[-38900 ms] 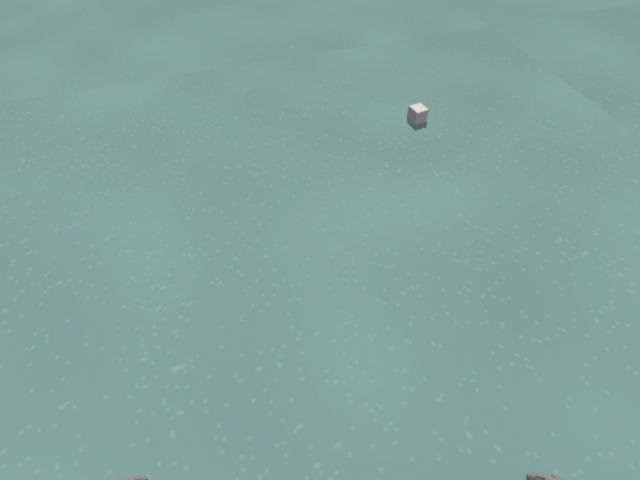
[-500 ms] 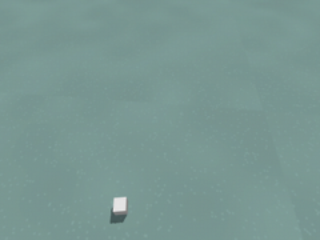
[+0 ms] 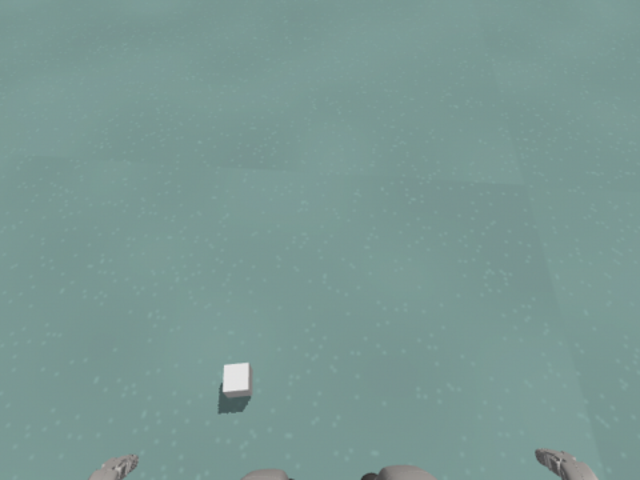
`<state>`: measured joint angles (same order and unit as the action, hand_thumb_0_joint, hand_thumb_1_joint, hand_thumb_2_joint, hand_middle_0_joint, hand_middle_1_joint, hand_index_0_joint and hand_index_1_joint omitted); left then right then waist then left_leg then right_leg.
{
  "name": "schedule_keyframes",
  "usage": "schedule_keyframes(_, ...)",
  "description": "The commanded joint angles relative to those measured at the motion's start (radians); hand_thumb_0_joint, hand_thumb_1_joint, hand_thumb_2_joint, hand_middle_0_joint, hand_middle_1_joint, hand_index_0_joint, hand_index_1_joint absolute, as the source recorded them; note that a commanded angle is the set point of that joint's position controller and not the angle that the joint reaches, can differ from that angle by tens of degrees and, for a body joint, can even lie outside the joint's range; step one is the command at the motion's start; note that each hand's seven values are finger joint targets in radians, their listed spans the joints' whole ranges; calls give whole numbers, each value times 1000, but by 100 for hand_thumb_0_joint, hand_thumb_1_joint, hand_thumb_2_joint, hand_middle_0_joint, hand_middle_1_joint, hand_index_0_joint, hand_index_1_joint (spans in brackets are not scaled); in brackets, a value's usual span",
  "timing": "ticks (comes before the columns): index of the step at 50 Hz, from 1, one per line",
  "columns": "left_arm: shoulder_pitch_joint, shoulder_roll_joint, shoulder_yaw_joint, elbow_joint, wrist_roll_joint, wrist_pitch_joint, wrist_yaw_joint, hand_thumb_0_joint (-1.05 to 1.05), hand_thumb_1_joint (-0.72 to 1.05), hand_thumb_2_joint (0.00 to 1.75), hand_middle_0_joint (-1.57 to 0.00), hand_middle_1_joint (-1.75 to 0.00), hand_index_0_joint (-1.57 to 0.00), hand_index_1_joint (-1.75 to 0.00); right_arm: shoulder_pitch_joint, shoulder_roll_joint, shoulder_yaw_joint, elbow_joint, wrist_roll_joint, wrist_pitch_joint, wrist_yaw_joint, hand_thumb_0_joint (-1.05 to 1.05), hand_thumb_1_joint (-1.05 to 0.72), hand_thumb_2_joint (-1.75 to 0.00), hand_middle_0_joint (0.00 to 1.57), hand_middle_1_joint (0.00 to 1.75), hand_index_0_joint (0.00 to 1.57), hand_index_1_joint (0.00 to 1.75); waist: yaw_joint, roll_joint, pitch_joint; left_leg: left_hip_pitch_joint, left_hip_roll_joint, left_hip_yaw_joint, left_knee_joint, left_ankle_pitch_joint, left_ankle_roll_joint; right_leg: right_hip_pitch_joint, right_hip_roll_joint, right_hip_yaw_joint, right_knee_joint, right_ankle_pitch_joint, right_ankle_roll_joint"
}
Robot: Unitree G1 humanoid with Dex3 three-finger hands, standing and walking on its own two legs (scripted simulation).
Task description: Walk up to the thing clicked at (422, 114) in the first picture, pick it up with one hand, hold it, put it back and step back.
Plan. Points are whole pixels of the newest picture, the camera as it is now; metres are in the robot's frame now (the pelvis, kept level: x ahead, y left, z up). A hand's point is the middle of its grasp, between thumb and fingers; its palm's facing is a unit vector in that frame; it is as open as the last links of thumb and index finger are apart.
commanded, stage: step back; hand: left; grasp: from above
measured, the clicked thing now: (238, 380) +0.41 +0.27 -0.74
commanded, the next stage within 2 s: none
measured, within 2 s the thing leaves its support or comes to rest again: neither
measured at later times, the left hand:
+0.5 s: hand out of the picture +0.04 +0.31 -0.17, palm faces -0.13 -0.93 -0.35, open 7.4 cm
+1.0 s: hand out of the picture -0.07 +0.29 -0.15, palm faces -0.08 -0.93 -0.37, open 7.4 cm
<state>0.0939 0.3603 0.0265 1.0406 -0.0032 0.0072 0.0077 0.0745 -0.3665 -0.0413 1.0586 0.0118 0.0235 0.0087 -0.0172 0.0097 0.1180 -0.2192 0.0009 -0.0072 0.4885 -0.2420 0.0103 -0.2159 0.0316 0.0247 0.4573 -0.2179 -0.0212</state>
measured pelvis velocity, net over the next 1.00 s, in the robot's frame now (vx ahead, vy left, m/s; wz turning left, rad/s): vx -0.22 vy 0.05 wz -0.04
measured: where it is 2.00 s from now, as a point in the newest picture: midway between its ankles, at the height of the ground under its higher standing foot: outside the picture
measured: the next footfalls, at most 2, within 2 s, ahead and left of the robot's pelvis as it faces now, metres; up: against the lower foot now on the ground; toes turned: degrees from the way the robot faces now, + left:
left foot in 0.20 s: -0.02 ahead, +0.13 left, +0.00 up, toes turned -3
right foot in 0.68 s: -0.11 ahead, -0.08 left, +0.00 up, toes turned -2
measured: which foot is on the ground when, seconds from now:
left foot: down 0.00-0.02, up 0.04-0.18, down 0.20-0.70, up 0.72-1.00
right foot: down 0.00-0.22, up 0.24-0.66, down 0.68-1.00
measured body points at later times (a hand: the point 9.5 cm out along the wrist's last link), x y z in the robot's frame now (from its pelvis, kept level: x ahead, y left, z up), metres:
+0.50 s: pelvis -0.09 +0.06 -0.01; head -0.01 +0.08 +0.43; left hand +0.05 +0.36 -0.15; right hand -0.03 -0.26 -0.11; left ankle -0.06 +0.14 -0.74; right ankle -0.13 -0.09 -0.67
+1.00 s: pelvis -0.22 +0.05 -0.02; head -0.17 +0.05 +0.43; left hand -0.07 +0.34 -0.13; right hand -0.16 -0.29 -0.13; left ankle -0.25 +0.15 -0.74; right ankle -0.15 -0.08 -0.74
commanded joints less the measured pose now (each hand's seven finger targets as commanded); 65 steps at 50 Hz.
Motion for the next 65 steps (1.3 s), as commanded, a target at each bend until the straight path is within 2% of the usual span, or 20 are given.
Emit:
schedule_keyframes(1,-35,298,73,-140,8,0,19,0,90,90,-20,-30,-20,-30,22,-202,-51,-99,-3,11,-13,0,-90,-90,20,30,20,30,11,-159,-190,16,-41,-17,309,-1,21,-39,-319,283,-61,481,-217)
schedule_keyframes(3,-59,313,78,-177,32,2,21,0,90,90,-20,-30,-20,-30,75,-197,-56,-120,-10,25,-7,0,-90,-90,20,30,20,30,-1,-211,-181,-42,-49,-77,471,-335,32,-64,-393,326,-52,492,-280)
schedule_keyframes(6,-85,286,70,-214,41,8,24,0,90,90,-20,-30,-20,-30,97,-201,-62,-140,-5,15,-4,0,-90,-90,20,30,20,30,0,-181,-183,-59,-50,-52,382,-270,24,-28,-307,247,24,527,-229)
schedule_keyframes(9,-89,270,62,-244,17,32,18,0,90,90,-20,-30,-20,-30,152,-194,-69,-138,-32,-5,-11,0,-90,-90,20,30,20,30,-35,-86,-185,36,-11,-21,-92,119,15,0,-184,156,184,384,-98)
schedule_keyframes(11,-21,183,47,-258,7,41,23,0,90,90,-20,-30,-20,-30,86,-323,-97,-185,-60,-18,-14,0,-90,-90,20,30,20,30,22,196,-157,187,274,-384,-117,641,96,-291,101,102,436,-348,-5)
schedule_keyframes(12,-45,214,58,-260,22,43,36,0,90,90,-20,-30,-20,-30,122,-375,-109,-192,-40,-19,-17,0,-90,-90,20,30,20,30,-41,200,-178,130,372,-430,-97,731,181,-270,95,177,558,-452,8)
schedule_keyframes(16,29,229,71,-227,10,45,33,0,90,90,-20,-30,-20,-30,9,-264,-81,-235,-35,-28,-44,0,-90,-90,20,30,20,30,36,142,-141,168,220,-208,-33,699,123,-323,90,205,743,-264,10)
schedule_keyframes(24,5,206,92,-294,23,38,18,0,90,90,-20,-30,-20,-30,152,-255,-84,-239,-30,-30,-57,0,-90,-90,20,30,20,30,-43,107,-165,298,248,-230,0,667,173,-297,54,142,527,-295,41)
schedule_keyframes(31,126,192,101,-262,36,27,5,0,90,90,-20,-30,-20,-30,61,-284,-84,-277,-28,-21,-41,0,-90,-90,20,30,20,30,16,105,-188,76,268,-229,7,362,183,-46,-3,29,180,-177,0)
schedule_keyframes(33,195,195,107,-231,43,17,3,0,90,90,-20,-30,-20,-30,27,-268,-75,-275,-19,-13,-36,0,-90,-90,20,30,20,30,54,65,-197,-36,225,-191,61,212,119,77,-29,55,-3,20,-29)
schedule_keyframes(34,181,262,126,-247,54,11,2,0,90,90,-20,-30,-20,-30,43,-239,-67,-280,-13,-11,-33,0,-90,-90,20,30,20,30,41,-83,-169,-194,124,-139,167,45,54,113,-151,262,-35,72,-86)
schedule_keyframes(35,119,334,137,-273,35,14,-3,0,90,90,-20,-30,-20,-30,16,-196,-58,-282,-6,-8,-38,0,-90,-90,20,30,20,30,53,-277,-104,-201,-75,-6,375,-252,-4,-47,-332,446,-154,97,-234)
schedule_keyframes(36,59,350,136,-316,46,5,-1,0,90,90,-20,-30,-20,-30,20,-218,-66,-268,-15,0,-42,0,-90,-90,20,30,20,30,53,-268,-63,-158,-89,-77,595,-400,-14,-178,-417,544,-167,147,-309)
schedule_keyframes(40,-35,252,117,-349,37,11,14,0,90,90,-20,-30,-20,-30,137,-221,-53,-219,-4,-5,-41,0,-90,-90,20,30,20,30,2,-155,-68,-183,-118,-121,713,-261,-25,-110,-241,240,-70,276,-202)
schedule_keyframes(46,76,240,113,-363,43,25,16,0,90,90,-20,-30,-20,-30,124,-200,-45,-253,-19,-13,-43,0,-90,-90,20,30,20,30,60,-191,-160,-185,-42,-39,268,-301,-29,180,-251,230,27,408,-192)
schedule_keyframes(49,33,259,103,-380,25,44,5,0,90,90,-20,-30,-20,-30,230,-197,-61,-210,-30,-23,-36,0,-90,-90,20,30,20,30,-3,-150,-188,22,-35,20,-90,4,1,69,-211,191,107,289,-118)
schedule_keyframes(50,59,227,92,-383,24,48,2,0,90,90,-20,-30,-20,-30,209,-228,-73,-220,-43,-28,-35,0,-90,-90,20,30,20,30,9,-63,-173,85,42,-104,-126,48,27,-52,-152,164,145,148,-62)
schedule_keyframes(52,-20,230,111,-401,32,44,17,0,90,90,-20,-30,-20,-30,139,-398,-107,-262,-47,-29,-26,0,-90,-90,20,30,20,30,-39,232,-100,-66,427,-522,-192,255,264,-244,52,80,538,-427,23)
schedule_keyframes(56,72,213,119,-335,14,49,18,0,90,90,-20,-30,-20,-30,33,-274,-70,-282,-48,-44,-45,0,-90,-90,20,30,20,30,55,93,-83,-18,246,-226,-69,521,185,-284,93,204,844,-275,3)
schedule_keyframes(65,77,196,111,-336,29,38,5,0,90,90,-20,-30,-20,-30,132,-291,-94,-306,-44,-32,-50,0,-90,-90,20,30,20,30,-20,170,-170,156,276,-224,0,478,231,-218,7,85,444,-308,53)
